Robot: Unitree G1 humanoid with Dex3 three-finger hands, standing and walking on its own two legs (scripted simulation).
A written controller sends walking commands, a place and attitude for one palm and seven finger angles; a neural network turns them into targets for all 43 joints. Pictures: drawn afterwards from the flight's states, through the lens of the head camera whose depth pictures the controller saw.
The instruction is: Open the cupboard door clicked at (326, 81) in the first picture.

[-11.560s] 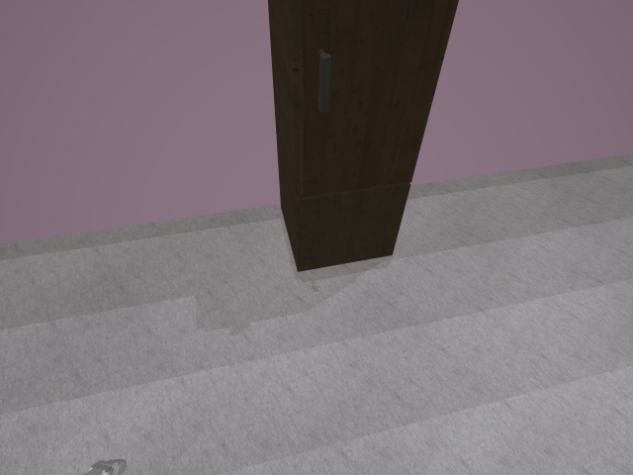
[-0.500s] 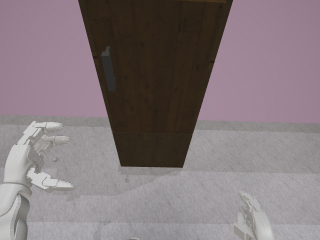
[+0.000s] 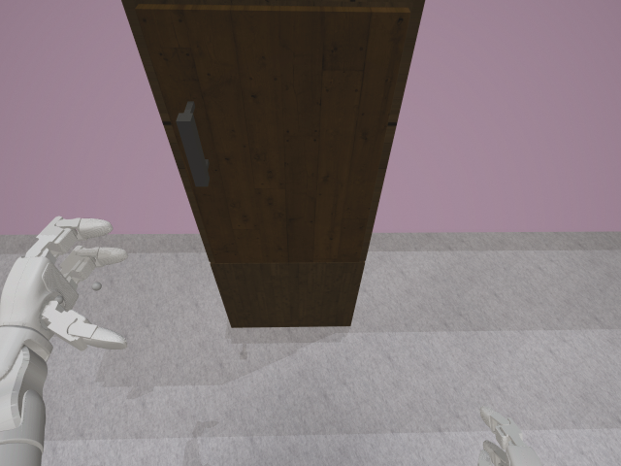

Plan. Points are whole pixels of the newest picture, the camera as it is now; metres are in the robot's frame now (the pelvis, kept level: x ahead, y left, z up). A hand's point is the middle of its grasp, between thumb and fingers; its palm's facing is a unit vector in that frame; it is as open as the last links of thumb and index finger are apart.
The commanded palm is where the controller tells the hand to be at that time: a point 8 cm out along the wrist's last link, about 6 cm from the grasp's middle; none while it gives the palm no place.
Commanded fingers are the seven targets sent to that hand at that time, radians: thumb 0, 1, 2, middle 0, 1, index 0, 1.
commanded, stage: raise the hand with hooked fingers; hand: left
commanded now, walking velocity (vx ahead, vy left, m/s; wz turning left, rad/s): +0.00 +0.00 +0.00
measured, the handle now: (196, 145) +0.59 +0.24 +0.07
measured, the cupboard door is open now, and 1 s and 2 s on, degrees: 0 0 0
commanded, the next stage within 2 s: move the hooked fingers beside the handle in 0.28 s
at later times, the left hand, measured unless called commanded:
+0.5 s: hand (118, 291) +0.29 +0.25 +0.08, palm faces +0.15 -0.99 -0.02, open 14.0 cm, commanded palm +0.27 +0.30 +0.09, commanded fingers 0.00 -0.50 0.30 -0.30 -1.20 -0.30 -1.20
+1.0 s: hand (131, 235) +0.38 +0.27 +0.08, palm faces +0.09 -1.00 +0.00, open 14.0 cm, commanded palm +0.35 +0.32 +0.08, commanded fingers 0.00 -0.50 0.30 -0.30 -1.20 -0.30 -1.20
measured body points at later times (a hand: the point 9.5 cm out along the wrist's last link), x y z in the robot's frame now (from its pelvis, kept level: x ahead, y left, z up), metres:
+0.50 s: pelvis -0.01 -0.03 +0.00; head +0.02 -0.04 +0.45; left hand +0.28 +0.30 +0.09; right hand +0.15 -0.28 -0.09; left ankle +0.00 +0.10 -0.71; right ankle +0.00 -0.11 -0.71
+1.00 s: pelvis +0.00 +0.00 -0.01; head +0.06 +0.01 +0.44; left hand +0.36 +0.32 +0.08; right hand +0.09 -0.26 -0.11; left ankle +0.00 +0.10 -0.71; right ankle +0.00 -0.11 -0.71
